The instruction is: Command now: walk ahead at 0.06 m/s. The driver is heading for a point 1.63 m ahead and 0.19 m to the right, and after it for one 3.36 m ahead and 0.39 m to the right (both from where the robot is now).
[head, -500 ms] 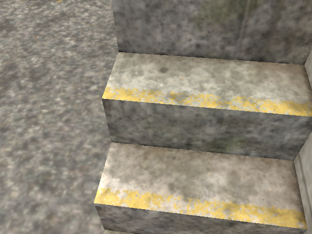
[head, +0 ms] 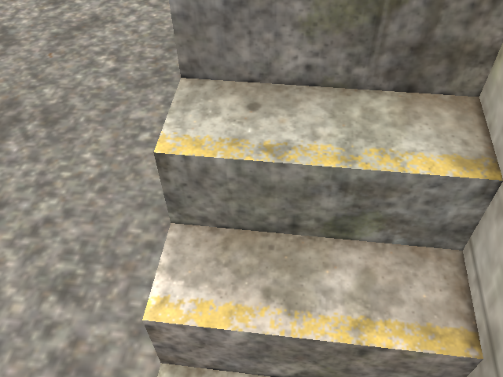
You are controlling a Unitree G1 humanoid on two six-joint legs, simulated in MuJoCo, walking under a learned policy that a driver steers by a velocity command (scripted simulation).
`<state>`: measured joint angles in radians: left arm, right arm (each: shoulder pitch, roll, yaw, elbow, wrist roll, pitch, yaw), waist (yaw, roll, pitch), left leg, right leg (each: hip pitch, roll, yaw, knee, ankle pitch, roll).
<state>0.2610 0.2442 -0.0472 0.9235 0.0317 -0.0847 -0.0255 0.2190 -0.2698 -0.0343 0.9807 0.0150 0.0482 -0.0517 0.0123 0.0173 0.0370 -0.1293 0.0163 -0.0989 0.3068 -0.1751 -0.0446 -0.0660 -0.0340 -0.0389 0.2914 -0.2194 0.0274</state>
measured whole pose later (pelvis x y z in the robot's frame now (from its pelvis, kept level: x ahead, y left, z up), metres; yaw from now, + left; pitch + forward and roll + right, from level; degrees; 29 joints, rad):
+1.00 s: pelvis -0.01 +0.00 +0.00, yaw +0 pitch +0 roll +0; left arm 0.35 0.23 -0.03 0.91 0.03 -0.07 -0.01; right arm 0.29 -0.24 -0.04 1.04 0.03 0.05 -0.06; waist 0.01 0.02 0.02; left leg -0.16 0.02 -0.10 0.32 -0.17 -0.05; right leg -0.10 -0.03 -0.03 0.31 -0.21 0.02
